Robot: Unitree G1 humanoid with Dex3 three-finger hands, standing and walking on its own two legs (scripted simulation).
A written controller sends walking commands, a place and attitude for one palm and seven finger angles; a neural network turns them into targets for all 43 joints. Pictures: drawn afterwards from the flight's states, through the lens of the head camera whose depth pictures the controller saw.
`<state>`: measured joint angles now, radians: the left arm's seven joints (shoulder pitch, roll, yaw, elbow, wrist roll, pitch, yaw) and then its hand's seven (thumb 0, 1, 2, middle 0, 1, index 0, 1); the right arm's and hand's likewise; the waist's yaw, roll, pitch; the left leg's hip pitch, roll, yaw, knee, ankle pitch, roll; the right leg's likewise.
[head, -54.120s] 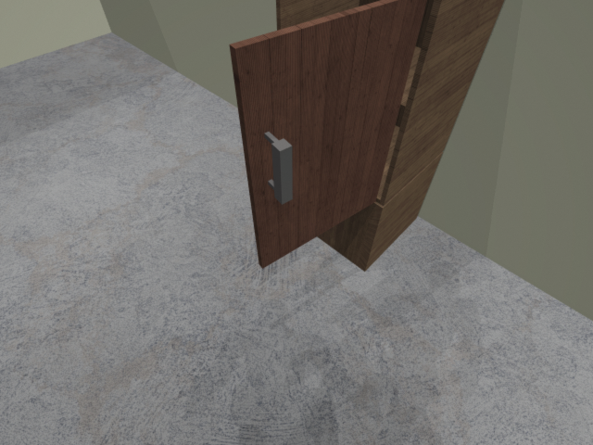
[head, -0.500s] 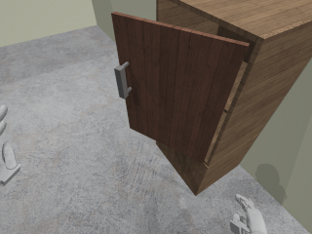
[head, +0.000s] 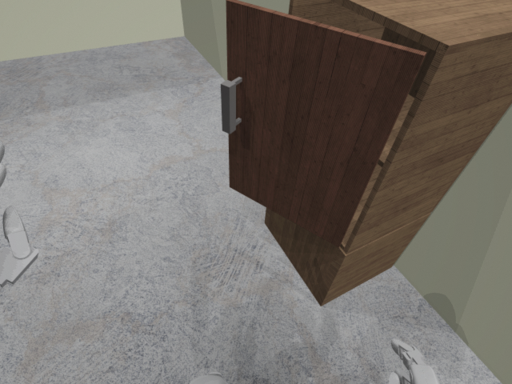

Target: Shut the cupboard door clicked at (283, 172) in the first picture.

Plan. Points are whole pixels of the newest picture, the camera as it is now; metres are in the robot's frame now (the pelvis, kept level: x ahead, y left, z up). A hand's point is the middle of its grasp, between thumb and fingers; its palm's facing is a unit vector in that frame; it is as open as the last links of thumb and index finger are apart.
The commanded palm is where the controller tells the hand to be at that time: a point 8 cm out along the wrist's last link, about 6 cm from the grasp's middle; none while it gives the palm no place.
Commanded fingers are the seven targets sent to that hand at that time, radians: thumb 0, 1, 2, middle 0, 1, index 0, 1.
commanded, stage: step back with the hand held close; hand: left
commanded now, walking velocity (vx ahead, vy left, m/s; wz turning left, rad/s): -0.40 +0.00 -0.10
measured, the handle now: (233, 104) +0.76 +0.11 +0.04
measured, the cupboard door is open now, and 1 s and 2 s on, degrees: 27 27 27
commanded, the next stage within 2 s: stop stepping back and stand still in 0.20 s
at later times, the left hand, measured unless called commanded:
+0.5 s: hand out of the picture +0.11 +0.28 +0.19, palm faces +0.40 -0.83 -0.39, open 7.4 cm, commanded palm +0.03 +0.31 +0.20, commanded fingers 0.00 0.90 0.90 -0.20 -0.30 -0.20 -0.30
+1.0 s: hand out of the picture +0.02 +0.28 +0.20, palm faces +0.24 -0.85 -0.47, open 7.4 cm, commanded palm -0.03 +0.33 +0.20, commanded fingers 0.00 0.90 0.90 -0.20 -0.30 -0.20 -0.30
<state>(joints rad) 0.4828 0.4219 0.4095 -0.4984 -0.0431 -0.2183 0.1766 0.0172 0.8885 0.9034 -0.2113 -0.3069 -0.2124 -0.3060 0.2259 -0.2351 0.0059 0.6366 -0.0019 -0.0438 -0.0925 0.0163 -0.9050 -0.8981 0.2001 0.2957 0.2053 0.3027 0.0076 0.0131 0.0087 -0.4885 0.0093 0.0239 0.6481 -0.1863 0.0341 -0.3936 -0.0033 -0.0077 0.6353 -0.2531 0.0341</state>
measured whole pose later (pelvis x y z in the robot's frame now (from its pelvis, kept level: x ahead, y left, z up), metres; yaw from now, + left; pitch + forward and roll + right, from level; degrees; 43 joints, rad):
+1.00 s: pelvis -0.21 +0.05 +0.03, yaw -8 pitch +0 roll -3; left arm 0.63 0.47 0.40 -0.56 -0.04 -0.15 0.15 0.02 0.89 0.90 -0.21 -0.31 -0.21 -0.31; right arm 0.30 -0.11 0.06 0.63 -0.02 -0.05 -0.04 0.02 -0.90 -0.90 0.20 0.30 0.21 0.30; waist -0.05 0.00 -0.06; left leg -0.33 0.05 0.07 0.44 -0.19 0.03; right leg -0.24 0.07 -0.14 0.59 -0.43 -0.03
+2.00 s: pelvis -0.19 +0.09 +0.01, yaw -6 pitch +1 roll -1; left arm 0.33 0.38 0.18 -0.01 0.00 -0.04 0.05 0.01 0.90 0.90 -0.20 -0.30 -0.20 -0.30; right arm 0.19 -0.31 0.01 0.70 0.00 -0.04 0.00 0.01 -0.90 -0.90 0.20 0.30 0.20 0.30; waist 0.01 0.07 -0.04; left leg -0.39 0.04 0.10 0.60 -0.24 0.04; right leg -0.20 -0.02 -0.12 0.55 -0.38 0.00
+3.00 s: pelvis -0.20 +0.10 +0.02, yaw -8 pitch -2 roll +0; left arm 0.34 0.10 0.00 1.14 0.01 0.00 0.03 0.01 0.91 0.90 -0.20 -0.30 -0.20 -0.30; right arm 0.33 -0.12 -0.01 1.15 -0.02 0.02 -0.03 0.01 -0.91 -0.90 0.20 0.29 0.20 0.30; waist -0.02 0.00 0.01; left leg -0.25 0.00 0.14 0.40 -0.13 0.06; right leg -0.10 -0.04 -0.09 0.41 -0.29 0.01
